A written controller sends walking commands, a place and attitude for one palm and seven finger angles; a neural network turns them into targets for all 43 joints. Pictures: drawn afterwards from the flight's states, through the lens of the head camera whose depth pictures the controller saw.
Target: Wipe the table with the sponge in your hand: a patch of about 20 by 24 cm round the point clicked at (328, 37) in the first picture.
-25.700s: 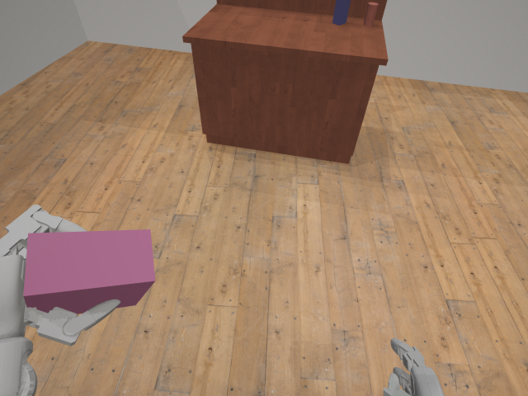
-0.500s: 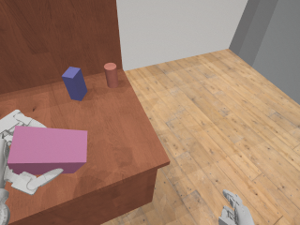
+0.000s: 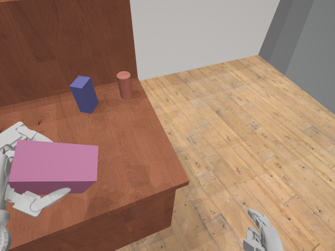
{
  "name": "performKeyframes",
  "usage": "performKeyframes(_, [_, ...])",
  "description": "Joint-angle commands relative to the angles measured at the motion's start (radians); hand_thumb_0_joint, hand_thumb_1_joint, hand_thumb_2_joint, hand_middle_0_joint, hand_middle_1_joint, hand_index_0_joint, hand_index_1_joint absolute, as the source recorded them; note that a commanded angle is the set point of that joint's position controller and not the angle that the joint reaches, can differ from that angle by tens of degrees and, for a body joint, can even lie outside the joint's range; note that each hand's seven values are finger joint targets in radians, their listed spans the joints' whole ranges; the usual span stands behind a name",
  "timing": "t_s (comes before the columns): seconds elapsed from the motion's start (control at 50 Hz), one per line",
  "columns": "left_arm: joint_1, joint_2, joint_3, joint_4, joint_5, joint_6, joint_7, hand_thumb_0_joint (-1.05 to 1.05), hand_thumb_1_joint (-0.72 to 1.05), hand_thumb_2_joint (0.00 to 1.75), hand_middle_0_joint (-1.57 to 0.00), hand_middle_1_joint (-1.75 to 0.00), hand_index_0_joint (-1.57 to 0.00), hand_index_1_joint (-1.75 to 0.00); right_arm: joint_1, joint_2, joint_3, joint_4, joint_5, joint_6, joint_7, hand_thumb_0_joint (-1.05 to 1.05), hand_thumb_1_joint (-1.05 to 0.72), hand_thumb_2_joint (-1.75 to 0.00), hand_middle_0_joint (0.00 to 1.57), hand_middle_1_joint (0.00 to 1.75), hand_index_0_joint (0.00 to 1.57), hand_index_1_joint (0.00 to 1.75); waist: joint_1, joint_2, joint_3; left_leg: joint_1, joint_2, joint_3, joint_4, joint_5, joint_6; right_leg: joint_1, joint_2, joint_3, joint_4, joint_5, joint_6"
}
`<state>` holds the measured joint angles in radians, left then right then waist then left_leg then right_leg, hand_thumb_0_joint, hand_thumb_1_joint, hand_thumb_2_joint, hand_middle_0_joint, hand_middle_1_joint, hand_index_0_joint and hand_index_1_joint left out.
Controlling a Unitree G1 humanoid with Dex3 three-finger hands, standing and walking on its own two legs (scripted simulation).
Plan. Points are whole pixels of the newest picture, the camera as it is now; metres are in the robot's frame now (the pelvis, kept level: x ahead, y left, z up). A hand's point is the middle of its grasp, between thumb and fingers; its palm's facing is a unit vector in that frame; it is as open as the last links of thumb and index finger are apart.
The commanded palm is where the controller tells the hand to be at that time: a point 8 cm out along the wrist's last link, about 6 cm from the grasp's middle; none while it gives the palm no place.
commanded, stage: shuffle to correct the standing spot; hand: left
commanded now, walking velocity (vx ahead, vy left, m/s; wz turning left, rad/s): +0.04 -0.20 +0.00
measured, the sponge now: (67, 171) +0.23 +0.20 +0.14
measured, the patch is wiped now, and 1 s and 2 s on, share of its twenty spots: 0.00 0.00 0.00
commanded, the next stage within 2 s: come to a stop and stand still in 0.18 s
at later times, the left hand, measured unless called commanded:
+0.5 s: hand (24, 161) +0.23 +0.26 +0.17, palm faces +0.35 -0.82 -0.46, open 10.3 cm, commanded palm +0.15 +0.28 +0.18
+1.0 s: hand out of the picture +0.20 +0.31 +0.17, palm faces +0.33 -0.88 -0.34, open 10.3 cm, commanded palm +0.15 +0.35 +0.18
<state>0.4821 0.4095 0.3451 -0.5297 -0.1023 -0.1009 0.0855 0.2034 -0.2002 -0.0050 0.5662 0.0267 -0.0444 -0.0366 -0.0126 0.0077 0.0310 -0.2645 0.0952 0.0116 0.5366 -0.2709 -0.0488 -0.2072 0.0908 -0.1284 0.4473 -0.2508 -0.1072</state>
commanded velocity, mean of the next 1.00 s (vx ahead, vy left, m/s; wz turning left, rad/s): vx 0.00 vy -0.05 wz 0.00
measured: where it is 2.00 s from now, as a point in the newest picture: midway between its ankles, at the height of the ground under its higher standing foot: outside the picture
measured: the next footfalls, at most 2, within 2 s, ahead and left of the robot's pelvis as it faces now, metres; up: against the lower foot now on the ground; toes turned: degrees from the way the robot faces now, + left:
none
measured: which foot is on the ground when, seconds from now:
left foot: down 0.00-1.00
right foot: down 0.00-1.00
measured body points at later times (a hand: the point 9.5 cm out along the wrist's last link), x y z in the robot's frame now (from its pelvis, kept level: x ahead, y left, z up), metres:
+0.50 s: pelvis -0.02 +0.01 +0.00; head +0.01 +0.00 +0.44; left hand +0.20 +0.30 +0.20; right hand +0.14 -0.24 -0.08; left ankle +0.01 +0.15 -0.73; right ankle +0.00 -0.05 -0.73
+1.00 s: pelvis -0.02 +0.07 +0.01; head -0.01 +0.10 +0.46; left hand +0.18 +0.35 +0.18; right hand +0.16 -0.14 -0.05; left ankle -0.01 +0.15 -0.73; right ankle +0.00 -0.05 -0.73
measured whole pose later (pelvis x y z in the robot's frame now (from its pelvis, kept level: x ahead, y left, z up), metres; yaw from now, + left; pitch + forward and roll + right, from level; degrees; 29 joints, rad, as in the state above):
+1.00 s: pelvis -0.02 +0.07 +0.01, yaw -2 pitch -1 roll -1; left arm 0.40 0.36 0.32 -0.46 -0.03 -0.23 0.09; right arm 0.20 -0.17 0.04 0.58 -0.01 -0.18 -0.02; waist 0.03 -0.05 0.03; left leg -0.21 -0.06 0.00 0.44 -0.22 0.06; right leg -0.21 0.00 -0.06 0.40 -0.18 0.00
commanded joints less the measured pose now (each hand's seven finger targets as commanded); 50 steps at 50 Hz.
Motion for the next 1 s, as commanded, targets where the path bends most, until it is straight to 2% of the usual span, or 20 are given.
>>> performKeyframes(0.0, [-0.074,0.168,0.13,-0.223,-0.01,-0.067,0.028,0.0,0.1,1.3,-1.2,-1.6,-1.2,-1.6,-0.077,-0.119,-0.046,-0.155,0.005,-0.045,-0.009,0.0,-0.9,-0.9,0.2,0.3,0.2,0.3,-0.004,0.036,-0.131,0.059,0.044,-0.065,-0.033,0.08,0.083,0.002,-0.193,0.204,-0.115,0.191,0.057])
performKeyframes(0.18, [-0.057,0.179,0.136,-0.235,-0.008,-0.071,0.027,0.0,0.1,1.3,-1.2,-1.6,-1.2,-1.6,-0.078,-0.121,-0.049,-0.155,0.005,-0.047,-0.008,0.0,-0.9,-0.9,0.2,0.3,0.2,0.3,-0.001,0.075,-0.156,0.058,0.071,-0.08,-0.052,0.215,0.084,0.063,-0.175,0.172,-0.081,0.283,0.069])
performKeyframes(0.28, [-0.041,0.175,0.141,-0.202,-0.01,-0.07,0.028,0.0,0.1,1.3,-1.2,-1.6,-1.2,-1.6,-0.077,-0.121,-0.047,-0.154,0.007,-0.045,-0.007,0.0,-0.9,-0.9,0.2,0.3,0.2,0.3,-0.001,0.047,-0.131,0.039,0.046,-0.061,-0.044,0.082,0.082,0.034,-0.189,0.201,-0.121,0.207,0.076])
performKeyframes(0.3, [-0.983,0.877,0.682,-0.291,0.128,-0.153,0.0,0.0,0.1,1.3,-1.2,-1.6,-1.2,-1.6,0.163,-0.145,-0.099,-0.035,-0.031,-0.136,-0.026,0.0,-0.9,-0.9,0.2,0.3,0.2,0.3,0.022,-0.213,0.033,-0.031,-0.019,0.201,-0.008,0.073,0.048,-0.034,-0.095,0.132,-0.205,0.439,0.272])
performKeyframes(0.32, [-0.523,0.346,0.309,0.173,0.053,-0.115,-0.047,0.0,0.1,1.3,-1.2,-1.6,-1.2,-1.6,0.016,-0.104,-0.083,-0.087,-0.031,-0.14,-0.025,0.0,-0.9,-0.9,0.2,0.3,0.2,0.3,0.031,-0.141,-0.114,-0.004,-0.094,0.126,-0.036,0.126,0.066,0.049,-0.164,0.188,-0.076,0.585,0.186])
performKeyframes(0.34, [-0.295,0.247,0.221,0.22,0.043,-0.119,-0.061,0.0,0.1,1.3,-1.2,-1.6,-1.2,-1.6,0.027,-0.149,-0.09,-0.145,-0.008,-0.156,-0.012,0.0,-0.9,-0.9,0.2,0.3,0.2,0.3,0.065,-0.017,-0.104,0.025,-0.066,0.119,-0.014,0.151,0.049,0.065,-0.183,0.248,-0.063,0.674,0.222])
performKeyframes(0.36, [-0.223,0.195,0.152,0.103,0.028,-0.145,-0.07,0.0,0.1,1.3,-1.2,-1.6,-1.2,-1.6,0.034,-0.154,-0.083,-0.145,-0.006,-0.155,0.001,0.0,-0.9,-0.9,0.2,0.3,0.2,0.3,0.051,0.08,-0.162,0.031,-0.044,0.092,-0.073,0.151,0.082,0.125,-0.18,0.198,0.018,0.64,0.248])
performKeyframes(0.38, [-0.162,0.096,0.079,0.03,0.01,-0.157,-0.064,0.0,0.1,1.3,-1.2,-1.6,-1.2,-1.6,-0.014,-0.146,-0.08,-0.15,0.005,-0.159,0.017,0.0,-0.9,-0.9,0.2,0.3,0.2,0.3,0.045,0.209,-0.221,0.067,0.009,0.05,-0.096,0.228,0.116,0.134,-0.171,0.173,0.138,0.524,0.233])
performKeyframes(0.4, [-0.158,0.132,0.094,-0.085,0.017,-0.164,-0.048,0.0,0.1,1.3,-1.2,-1.6,-1.2,-1.6,-0.029,-0.153,-0.077,-0.175,-0.002,-0.158,0.027,0.0,-0.9,-0.9,0.2,0.3,0.2,0.3,0.061,0.232,-0.219,0.04,0.058,-0.003,-0.07,0.26,0.138,0.094,-0.162,0.175,0.185,0.358,0.216])
performKeyframes(0.42, [-0.13,0.133,0.092,-0.136,0.023,-0.168,-0.038,0.0,0.1,1.3,-1.2,-1.6,-1.2,-1.6,-0.046,-0.139,-0.07,-0.181,-0.002,-0.159,0.034,0.0,-0.9,-0.9,0.2,0.3,0.2,0.3,0.068,0.183,-0.212,-0.032,0.069,-0.024,-0.068,0.204,0.141,0.116,-0.158,0.169,0.168,0.219,0.193])
performKeyframes(0.46, [-0.071,0.17,0.136,-0.175,0.032,-0.172,-0.012,0.0,0.1,1.3,-1.2,-1.6,-1.2,-1.6,-0.049,-0.121,-0.06,-0.191,0.003,-0.17,0.037,0.0,-0.9,-0.9,0.2,0.3,0.2,0.3,0.074,-0.021,-0.177,-0.1,-0.013,0.023,0.009,0.042,0.1,0.121,-0.178,0.224,0.008,0.103,0.16])
performKeyframes(0.5, [-0.049,0.207,0.192,-0.174,0.017,-0.177,0.021,0.0,0.1,1.3,-1.2,-1.6,-1.2,-1.6,-0.038,-0.111,-0.049,-0.17,0.001,-0.172,0.023,0.0,-0.9,-0.9,0.2,0.3,0.2,0.3,0.056,-0.214,-0.145,-0.084,-0.106,0.027,0.134,-0.054,0.072,0.032,-0.275,0.353,-0.181,0.014,0.115])
performKeyframes(0.52, [-0.065,0.219,0.217,-0.179,0.012,-0.186,0.03,0.0,0.1,1.3,-1.2,-1.6,-1.2,-1.6,-0.04,-0.111,-0.048,-0.165,-0.004,-0.178,0.014,0.0,-0.9,-0.9,0.2,0.3,0.2,0.3,0.058,-0.228,-0.132,-0.102,-0.107,0.004,0.194,-0.069,0.069,0.019,-0.315,0.395,-0.221,0.009,0.091])
performKeyframes(0.56, [-0.099,0.207,0.218,-0.164,0.012,-0.193,0.041,0.0,0.1,1.3,-1.2,-1.6,-1.2,-1.6,-0.041,-0.107,-0.039,-0.141,-0.01,-0.188,-0.004,0.0,-0.9,-0.9,0.2,0.3,0.2,0.3,0.046,-0.17,-0.115,-0.077,-0.089,-0.047,0.168,-0.057,0.066,-0.016,-0.34,0.393,-0.205,0.023,-0.001])
performKeyframes(0.58, [-0.143,0.227,0.225,-0.186,0.015,-0.197,0.052,0.0,0.1,1.3,-1.2,-1.6,-1.2,-1.6,-0.053,-0.111,-0.03,-0.12,-0.011,-0.186,-0.01,0.0,-0.9,-0.9,0.2,0.3,0.2,0.3,0.033,-0.081,-0.119,0.005,-0.08,-0.048,0.045,-0.015,0.068,-0.059,-0.327,0.366,-0.179,-0.008,-0.012])
performKeyframes(0.64, [-0.187,0.173,0.163,-0.125,0.025,-0.205,0.051,0.0,0.1,1.3,-1.2,-1.6,-1.2,-1.6,-0.063,-0.123,-0.031,-0.111,-0.017,-0.195,-0.028,0.0,-0.9,-0.9,0.2,0.3,0.2,0.3,0.046,0.042,-0.107,0.1,-0.038,-0.1,-0.148,0.105,0.094,-0.054,-0.193,0.245,-0.124,-0.084,0.077])
performKeyframes(0.66, [-0.197,0.163,0.148,-0.105,0.033,-0.201,0.048,0.0,0.1,1.3,-1.2,-1.6,-1.2,-1.6,-0.061,-0.132,-0.035,-0.111,-0.014,-0.197,-0.026,0.0,-0.9,-0.9,0.2,0.3,0.2,0.3,0.048,0.04,-0.114,0.078,-0.027,-0.112,-0.143,0.164,0.099,-0.001,-0.171,0.234,-0.101,-0.003,0.093])
performKeyframes(0.7, [-0.235,0.137,0.106,-0.129,0.045,-0.2,0.042,0.0,0.1,1.3,-1.2,-1.6,-1.2,-1.6,-0.08,-0.12,-0.02,-0.111,-0.016,-0.196,-0.023,0.0,-0.9,-0.9,0.2,0.3,0.2,0.3,0.042,0.141,-0.111,0.0,0.024,-0.173,-0.222,0.134,0.113,0.076,-0.154,0.174,-0.02,0.05,0.096])
performKeyframes(0.82, [-0.188,0.096,0.064,-0.138,0.063,-0.191,0.036,0.0,0.1,1.3,-1.2,-1.6,-1.2,-1.6,-0.072,-0.124,-0.026,-0.12,-0.022,-0.196,0.005,0.0,-0.9,-0.9,0.2,0.3,0.2,0.3,0.04,0.042,-0.109,-0.053,0.001,-0.155,-0.229,0.061,0.094,0.132,-0.15,0.168,-0.057,0.076,0.091])
performKeyframes(0.98, [-0.192,0.139,0.12,-0.171,0.062,-0.201,0.033,0.0,0.1,1.3,-1.2,-1.6,-1.2,-1.6,-0.076,-0.116,-0.022,-0.131,-0.025,-0.178,0.002,0.0,-0.9,-0.9,0.2,0.3,0.2,0.3,0.032,0.095,-0.124,-0.033,-0.005,-0.156,-0.239,0.142,0.057,0.154,-0.131,0.141,-0.05,0.156,0.09])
